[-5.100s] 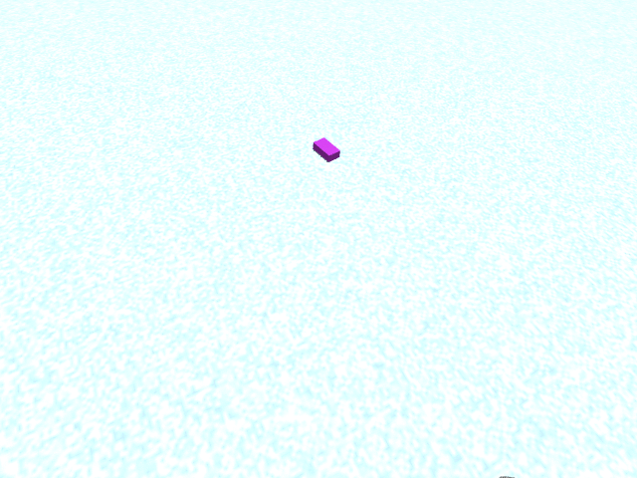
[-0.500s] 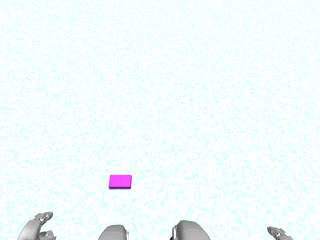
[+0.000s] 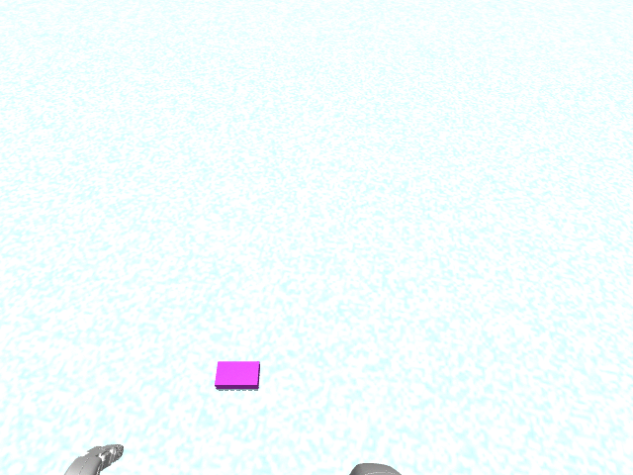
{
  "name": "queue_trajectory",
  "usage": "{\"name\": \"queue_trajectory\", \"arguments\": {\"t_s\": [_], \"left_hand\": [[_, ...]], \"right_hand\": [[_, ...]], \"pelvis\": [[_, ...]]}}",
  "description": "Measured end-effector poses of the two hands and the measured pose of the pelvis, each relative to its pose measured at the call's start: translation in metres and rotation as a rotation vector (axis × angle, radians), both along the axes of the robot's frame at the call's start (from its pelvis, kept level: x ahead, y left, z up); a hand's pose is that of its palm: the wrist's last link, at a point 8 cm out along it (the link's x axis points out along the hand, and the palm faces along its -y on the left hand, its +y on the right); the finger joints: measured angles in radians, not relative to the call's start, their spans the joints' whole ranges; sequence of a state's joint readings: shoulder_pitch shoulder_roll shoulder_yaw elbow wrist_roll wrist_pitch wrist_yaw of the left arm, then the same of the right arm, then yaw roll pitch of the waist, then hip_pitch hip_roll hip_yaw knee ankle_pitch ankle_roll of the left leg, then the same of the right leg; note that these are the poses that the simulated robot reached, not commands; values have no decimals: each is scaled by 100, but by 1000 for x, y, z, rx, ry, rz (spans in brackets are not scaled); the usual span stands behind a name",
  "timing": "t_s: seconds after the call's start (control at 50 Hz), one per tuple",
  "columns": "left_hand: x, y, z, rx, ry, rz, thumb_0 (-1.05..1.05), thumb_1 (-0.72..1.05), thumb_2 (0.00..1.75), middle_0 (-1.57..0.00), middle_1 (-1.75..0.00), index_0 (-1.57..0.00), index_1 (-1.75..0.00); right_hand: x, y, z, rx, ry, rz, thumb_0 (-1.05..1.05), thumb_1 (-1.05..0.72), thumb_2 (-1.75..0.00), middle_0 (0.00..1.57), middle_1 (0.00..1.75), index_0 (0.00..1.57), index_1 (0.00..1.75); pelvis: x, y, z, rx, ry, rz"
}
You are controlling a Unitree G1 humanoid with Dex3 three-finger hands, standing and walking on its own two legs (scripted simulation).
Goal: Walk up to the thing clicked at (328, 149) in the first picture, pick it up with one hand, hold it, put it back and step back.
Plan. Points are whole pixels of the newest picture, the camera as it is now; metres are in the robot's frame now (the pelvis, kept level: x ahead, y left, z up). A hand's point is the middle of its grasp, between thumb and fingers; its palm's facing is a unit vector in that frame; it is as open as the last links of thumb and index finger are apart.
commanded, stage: walk up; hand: left
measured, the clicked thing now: (238, 375) +0.46 +0.21 -0.75
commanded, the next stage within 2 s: stand in 1.02 s
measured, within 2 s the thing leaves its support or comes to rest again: neither
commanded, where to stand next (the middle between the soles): +0.08 -0.02 m, yaw +0 degrees
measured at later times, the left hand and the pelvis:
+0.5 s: hand out of the picture +0.10 +0.27 -0.15, palm faces +0.00 -0.95 -0.31, open 7.4 cm; pelvis +0.01 +0.02 +0.01, yaw +0 degrees
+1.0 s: hand out of the picture +0.10 +0.27 -0.15, palm faces +0.01 -0.95 -0.31, open 7.4 cm; pelvis +0.01 +0.01 +0.01, yaw +1 degrees
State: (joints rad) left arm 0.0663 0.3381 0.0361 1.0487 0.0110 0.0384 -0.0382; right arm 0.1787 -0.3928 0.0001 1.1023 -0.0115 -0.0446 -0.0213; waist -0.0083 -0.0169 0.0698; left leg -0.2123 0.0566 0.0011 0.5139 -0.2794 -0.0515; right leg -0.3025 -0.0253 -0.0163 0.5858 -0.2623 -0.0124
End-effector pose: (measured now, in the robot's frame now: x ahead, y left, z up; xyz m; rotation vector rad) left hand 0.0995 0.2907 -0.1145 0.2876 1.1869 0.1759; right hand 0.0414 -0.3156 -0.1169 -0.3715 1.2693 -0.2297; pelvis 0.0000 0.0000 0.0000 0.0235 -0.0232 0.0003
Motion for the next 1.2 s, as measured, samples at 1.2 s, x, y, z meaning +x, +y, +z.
{"name": "queue_trajectory", "arguments": {"t_s": [1.2], "left_hand": [[-3, 18, 9, 14, 26, 22, 1, 90, 90, -20, -30, -20, -30]], "right_hand": [[49, 31, 11, 51, -45, 14, 1, -91, -90, 21, 30, 20, 30]], "pelvis": [[14, 15, 14, -25, -14, 13]]}}
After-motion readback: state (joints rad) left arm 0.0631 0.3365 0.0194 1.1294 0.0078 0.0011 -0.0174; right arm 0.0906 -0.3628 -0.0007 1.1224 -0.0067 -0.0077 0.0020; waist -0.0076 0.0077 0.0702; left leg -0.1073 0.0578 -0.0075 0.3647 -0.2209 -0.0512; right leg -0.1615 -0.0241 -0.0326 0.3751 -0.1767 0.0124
